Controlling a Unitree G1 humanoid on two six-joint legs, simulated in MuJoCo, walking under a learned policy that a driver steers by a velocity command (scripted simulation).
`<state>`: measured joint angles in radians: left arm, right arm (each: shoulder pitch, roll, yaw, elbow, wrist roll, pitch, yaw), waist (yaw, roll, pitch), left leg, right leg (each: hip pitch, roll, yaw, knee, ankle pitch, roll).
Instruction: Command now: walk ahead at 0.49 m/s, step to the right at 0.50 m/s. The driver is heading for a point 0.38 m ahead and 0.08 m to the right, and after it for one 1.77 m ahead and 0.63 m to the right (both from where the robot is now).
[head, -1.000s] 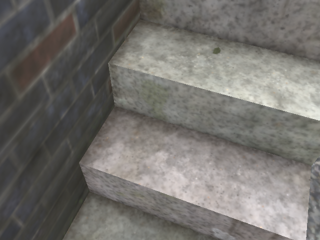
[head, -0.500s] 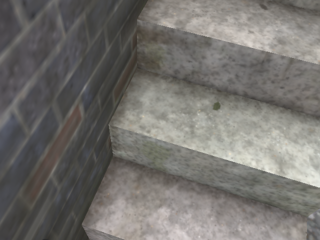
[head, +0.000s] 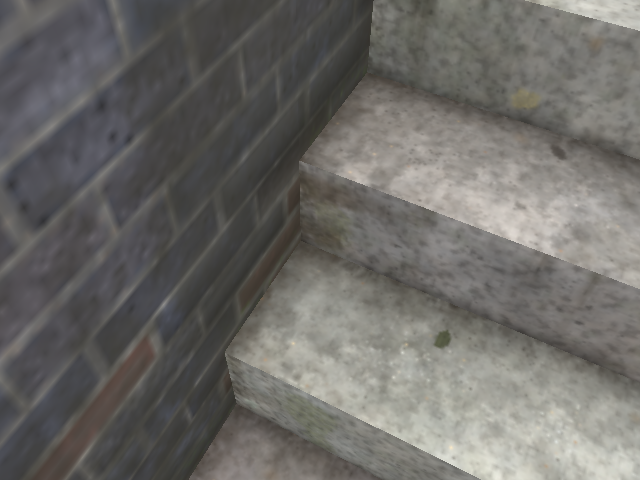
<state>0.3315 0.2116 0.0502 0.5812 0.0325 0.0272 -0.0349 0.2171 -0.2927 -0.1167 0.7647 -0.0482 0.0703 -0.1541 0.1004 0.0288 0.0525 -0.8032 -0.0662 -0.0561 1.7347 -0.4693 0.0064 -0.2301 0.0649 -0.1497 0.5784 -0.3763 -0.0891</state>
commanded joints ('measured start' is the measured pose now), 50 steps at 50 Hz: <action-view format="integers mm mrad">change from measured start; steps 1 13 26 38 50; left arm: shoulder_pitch -37 37 -447 -245 4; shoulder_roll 84 358 -127 111 160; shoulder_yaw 24 72 -92 18 51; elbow -37 146 -236 -103 48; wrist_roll -14 -96 -20 -15 29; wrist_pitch -65 -139 8 0 -110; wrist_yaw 19 17 -1 -1 15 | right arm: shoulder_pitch -71 277 90 -58 -173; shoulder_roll -36 -60 -12 92 -13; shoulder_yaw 0 5 102 33 8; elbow -110 -140 160 -194 -208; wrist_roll -15 124 8 -46 36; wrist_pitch -11 32 -174 -54 -22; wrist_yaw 10 -18 33 59 -6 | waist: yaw -2 -374 -20 -27 57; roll -73 -215 -26 -204 -114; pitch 47 -436 87 -56 103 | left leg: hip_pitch -351 942 417 -182 -574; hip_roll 11 -5 243 -6 60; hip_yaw -21 26 138 -165 -20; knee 318 -805 -1412 250 452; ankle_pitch -16 -108 677 97 -142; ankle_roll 20 112 118 52 25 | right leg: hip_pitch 142 -85 -928 -189 313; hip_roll -331 -255 -5 -260 -368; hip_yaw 452 142 323 719 454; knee -376 161 1650 -101 -337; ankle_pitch -137 1686 -46 -549 263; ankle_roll -201 -3 19 -180 -308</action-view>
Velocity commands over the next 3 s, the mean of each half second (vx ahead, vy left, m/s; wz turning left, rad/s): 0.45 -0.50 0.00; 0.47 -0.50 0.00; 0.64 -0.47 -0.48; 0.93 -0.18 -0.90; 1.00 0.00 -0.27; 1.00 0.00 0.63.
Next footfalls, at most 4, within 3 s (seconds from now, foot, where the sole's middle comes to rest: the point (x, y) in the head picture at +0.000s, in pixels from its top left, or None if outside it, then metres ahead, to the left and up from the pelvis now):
0.24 left None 0.24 0.04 -0.56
0.66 right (569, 415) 0.46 -0.28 -0.37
1.18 left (410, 189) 0.69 -0.03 -0.17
1.62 right None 0.92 -0.45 0.02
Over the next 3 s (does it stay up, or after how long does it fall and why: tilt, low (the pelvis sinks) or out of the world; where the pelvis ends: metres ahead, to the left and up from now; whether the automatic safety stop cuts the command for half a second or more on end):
stays up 1.32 -0.51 1.08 its command is cut before an obstacle from the start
